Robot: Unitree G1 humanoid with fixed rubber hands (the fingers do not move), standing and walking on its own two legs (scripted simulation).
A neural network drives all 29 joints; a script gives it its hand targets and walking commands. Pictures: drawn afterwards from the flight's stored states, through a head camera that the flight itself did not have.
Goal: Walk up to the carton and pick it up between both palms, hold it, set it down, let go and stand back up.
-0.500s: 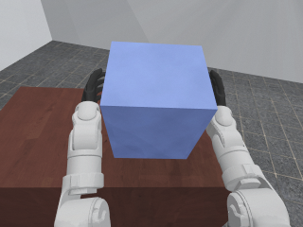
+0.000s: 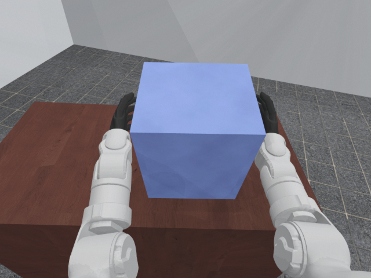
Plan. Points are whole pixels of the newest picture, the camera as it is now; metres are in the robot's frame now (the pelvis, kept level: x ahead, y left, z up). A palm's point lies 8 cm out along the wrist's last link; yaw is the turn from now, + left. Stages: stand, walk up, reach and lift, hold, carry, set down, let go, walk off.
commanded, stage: set down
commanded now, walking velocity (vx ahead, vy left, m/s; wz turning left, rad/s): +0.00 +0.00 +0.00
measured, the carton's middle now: (193, 136) +0.41 -0.01 +0.10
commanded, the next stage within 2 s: none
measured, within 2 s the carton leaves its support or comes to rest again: neither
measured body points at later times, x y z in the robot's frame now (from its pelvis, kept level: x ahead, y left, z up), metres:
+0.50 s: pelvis +0.00 +0.00 +0.00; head +0.00 +0.02 +0.45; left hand +0.42 +0.15 +0.11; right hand +0.41 -0.17 +0.13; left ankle +0.01 +0.13 -0.75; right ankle -0.01 -0.12 -0.75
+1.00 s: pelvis +0.01 +0.00 +0.00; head +0.04 +0.02 +0.45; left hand +0.43 +0.13 +0.08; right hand +0.42 -0.18 +0.10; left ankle +0.01 +0.13 -0.75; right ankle -0.01 -0.12 -0.75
